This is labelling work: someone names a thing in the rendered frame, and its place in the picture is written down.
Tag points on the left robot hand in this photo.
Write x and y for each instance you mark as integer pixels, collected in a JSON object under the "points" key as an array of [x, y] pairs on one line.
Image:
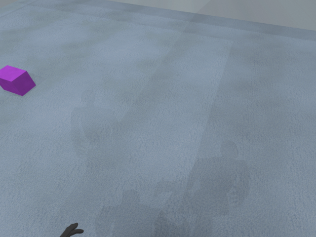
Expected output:
{"points": [[70, 230]]}

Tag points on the carton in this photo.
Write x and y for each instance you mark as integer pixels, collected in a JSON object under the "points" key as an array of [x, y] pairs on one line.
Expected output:
{"points": [[15, 80]]}

